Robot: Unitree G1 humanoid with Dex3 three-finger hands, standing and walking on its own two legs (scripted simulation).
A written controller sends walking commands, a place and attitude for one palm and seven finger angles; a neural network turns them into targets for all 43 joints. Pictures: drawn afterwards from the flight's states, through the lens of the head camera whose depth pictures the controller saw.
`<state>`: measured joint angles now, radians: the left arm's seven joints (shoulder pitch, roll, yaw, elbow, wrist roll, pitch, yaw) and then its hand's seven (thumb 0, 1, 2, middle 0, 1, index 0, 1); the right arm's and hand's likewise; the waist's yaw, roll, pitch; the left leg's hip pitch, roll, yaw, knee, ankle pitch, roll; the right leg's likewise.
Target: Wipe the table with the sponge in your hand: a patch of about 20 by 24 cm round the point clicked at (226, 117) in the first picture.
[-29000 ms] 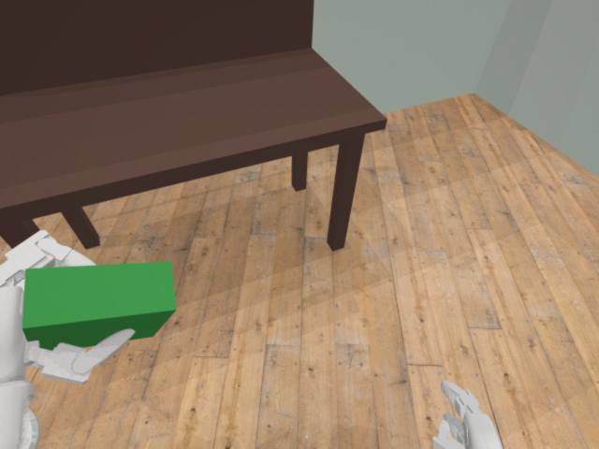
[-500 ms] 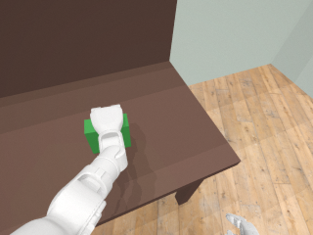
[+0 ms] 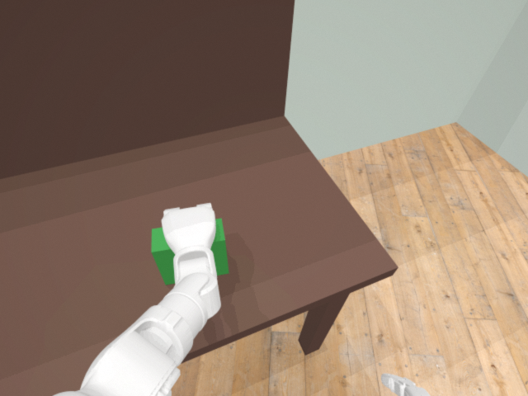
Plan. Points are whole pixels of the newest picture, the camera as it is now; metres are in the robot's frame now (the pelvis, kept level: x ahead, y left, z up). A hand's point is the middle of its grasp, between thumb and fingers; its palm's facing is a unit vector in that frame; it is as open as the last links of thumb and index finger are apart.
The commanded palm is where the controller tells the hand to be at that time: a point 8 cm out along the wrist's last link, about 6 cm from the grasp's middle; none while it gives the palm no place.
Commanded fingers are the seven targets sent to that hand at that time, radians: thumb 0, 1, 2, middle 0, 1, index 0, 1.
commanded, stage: wipe back along the third lane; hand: left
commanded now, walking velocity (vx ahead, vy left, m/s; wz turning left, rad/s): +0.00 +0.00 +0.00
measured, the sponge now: (194, 257) +0.37 +0.16 -0.06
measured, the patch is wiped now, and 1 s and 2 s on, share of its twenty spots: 1.00 1.00 1.00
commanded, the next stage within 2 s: slide back across to the middle lane in 1.30 s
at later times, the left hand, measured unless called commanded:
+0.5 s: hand (200, 259) +0.35 +0.14 -0.02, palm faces -0.07 +0.00 -1.00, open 9.5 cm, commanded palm +0.30 +0.11 +0.01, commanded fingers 0.00 0.10 1.30 -1.20 -1.60 -1.20 -1.60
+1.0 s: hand (201, 260) +0.34 +0.14 -0.02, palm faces -0.06 +0.00 -1.00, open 9.5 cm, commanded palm +0.29 +0.11 +0.00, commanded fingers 0.00 0.10 1.30 -1.20 -1.60 -1.20 -1.60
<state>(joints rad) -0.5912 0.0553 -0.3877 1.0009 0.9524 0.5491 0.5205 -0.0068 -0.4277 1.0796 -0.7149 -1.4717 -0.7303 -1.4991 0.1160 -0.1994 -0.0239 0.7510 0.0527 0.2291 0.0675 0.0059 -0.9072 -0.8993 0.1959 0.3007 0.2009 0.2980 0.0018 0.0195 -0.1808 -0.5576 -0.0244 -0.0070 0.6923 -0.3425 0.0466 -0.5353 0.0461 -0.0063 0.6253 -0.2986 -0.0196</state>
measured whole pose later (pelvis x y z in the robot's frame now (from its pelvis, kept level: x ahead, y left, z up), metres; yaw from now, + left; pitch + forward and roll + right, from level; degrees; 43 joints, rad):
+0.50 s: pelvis +0.00 -0.02 +0.00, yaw +1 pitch +10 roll -1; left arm -0.50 0.05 -0.41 0.94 0.94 0.55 0.53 -0.01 -0.43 1.08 -0.72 -1.47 -0.73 -1.50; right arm 0.09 -0.21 -0.02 0.75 0.06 0.22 0.06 0.01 -0.91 -0.90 0.19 0.30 0.20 0.30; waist 0.03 0.03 -0.18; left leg -0.51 -0.01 -0.02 0.66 -0.32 0.02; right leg -0.50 0.06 -0.02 0.62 -0.30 -0.05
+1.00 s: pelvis +0.00 -0.02 +0.00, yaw +1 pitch +10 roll -1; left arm -0.45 0.05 -0.44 0.85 0.97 0.57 0.49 -0.01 -0.43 1.08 -0.72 -1.47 -0.74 -1.50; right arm 0.08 -0.21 -0.03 0.72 0.06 0.24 0.07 0.01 -0.91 -0.90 0.19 0.30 0.20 0.30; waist 0.04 0.02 -0.18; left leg -0.52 -0.02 -0.02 0.69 -0.34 0.02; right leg -0.51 0.06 -0.02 0.65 -0.32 -0.05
